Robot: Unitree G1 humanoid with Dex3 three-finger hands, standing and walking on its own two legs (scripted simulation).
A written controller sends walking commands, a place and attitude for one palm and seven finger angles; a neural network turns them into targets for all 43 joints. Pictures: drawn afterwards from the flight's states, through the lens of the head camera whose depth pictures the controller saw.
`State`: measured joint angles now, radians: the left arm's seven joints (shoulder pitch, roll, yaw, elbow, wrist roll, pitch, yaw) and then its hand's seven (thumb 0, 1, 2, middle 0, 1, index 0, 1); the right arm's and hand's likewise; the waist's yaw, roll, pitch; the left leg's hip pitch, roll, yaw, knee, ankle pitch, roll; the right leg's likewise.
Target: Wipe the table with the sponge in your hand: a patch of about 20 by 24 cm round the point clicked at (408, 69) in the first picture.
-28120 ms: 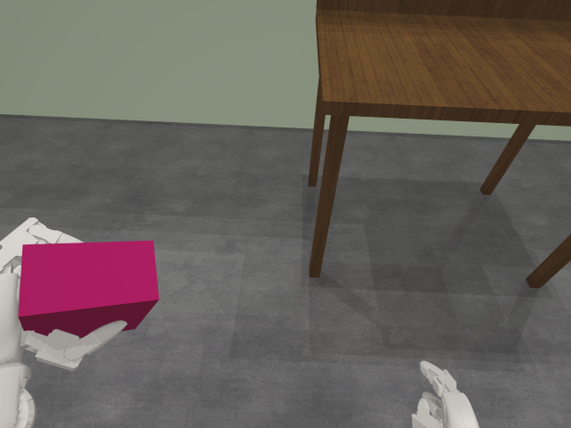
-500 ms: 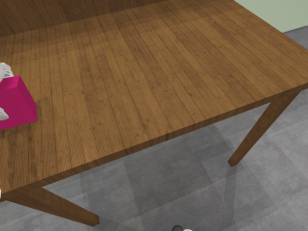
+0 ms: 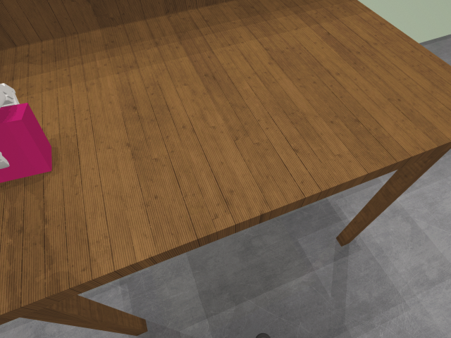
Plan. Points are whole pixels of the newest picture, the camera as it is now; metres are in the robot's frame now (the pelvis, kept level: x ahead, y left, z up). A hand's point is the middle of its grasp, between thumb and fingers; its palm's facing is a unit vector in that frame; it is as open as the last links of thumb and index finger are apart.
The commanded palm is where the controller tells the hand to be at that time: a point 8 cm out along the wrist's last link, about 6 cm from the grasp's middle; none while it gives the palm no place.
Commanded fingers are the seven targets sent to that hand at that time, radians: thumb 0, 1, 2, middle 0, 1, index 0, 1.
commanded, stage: slide across to the middle lane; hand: left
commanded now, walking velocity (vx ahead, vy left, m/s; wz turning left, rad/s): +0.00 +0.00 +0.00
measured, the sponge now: out of the picture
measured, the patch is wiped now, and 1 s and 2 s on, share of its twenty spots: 0.25 0.25 0.55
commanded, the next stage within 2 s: wipe back along the middle lane in 0.86 s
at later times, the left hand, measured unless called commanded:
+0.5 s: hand (9, 114) +0.43 +0.38 +0.15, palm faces -0.12 +0.04 -0.99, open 10.4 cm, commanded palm +0.42 +0.36 +0.20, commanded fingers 0.00 0.10 1.30 -1.20 -1.60 -1.20 -1.60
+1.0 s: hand (33, 111) +0.44 +0.35 +0.15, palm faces -0.11 +0.03 -0.99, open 10.4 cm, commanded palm +0.42 +0.33 +0.20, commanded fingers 0.00 0.10 1.30 -1.20 -1.60 -1.20 -1.60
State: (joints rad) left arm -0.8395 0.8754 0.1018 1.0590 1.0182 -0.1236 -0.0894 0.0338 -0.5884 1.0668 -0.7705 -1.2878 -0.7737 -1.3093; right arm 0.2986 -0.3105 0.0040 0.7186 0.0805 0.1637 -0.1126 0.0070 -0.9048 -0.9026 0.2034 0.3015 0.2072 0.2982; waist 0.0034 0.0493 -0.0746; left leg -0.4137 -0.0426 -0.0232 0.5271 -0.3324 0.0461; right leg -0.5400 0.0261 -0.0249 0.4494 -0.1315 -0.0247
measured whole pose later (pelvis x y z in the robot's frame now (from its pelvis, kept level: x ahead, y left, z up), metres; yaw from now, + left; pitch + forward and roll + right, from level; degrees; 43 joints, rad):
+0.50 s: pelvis +0.03 +0.02 +0.01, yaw +2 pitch +8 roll -2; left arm -0.79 0.69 -0.08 0.80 0.97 0.05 -0.10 0.01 -0.56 1.07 -0.72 -1.34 -0.73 -1.35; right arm 0.19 -0.29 0.02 0.71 0.07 0.13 -0.08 0.01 -0.91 -0.90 0.20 0.30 0.21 0.30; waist 0.06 0.07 -0.04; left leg -0.18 -0.07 -0.06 0.35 -0.29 0.07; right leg -0.32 0.00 -0.05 0.32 -0.13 -0.01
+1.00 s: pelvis +0.04 +0.02 +0.01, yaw +2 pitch +7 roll -1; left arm -0.77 0.60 -0.12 0.72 0.98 0.21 -0.11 0.00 -0.55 1.07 -0.71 -1.35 -0.72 -1.36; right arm 0.17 -0.30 0.03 0.72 0.06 0.11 -0.07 0.01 -0.91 -0.90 0.20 0.30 0.21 0.30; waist 0.06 0.08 -0.04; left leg -0.14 -0.07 -0.06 0.30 -0.28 0.07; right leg -0.28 0.00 -0.05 0.30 -0.14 0.00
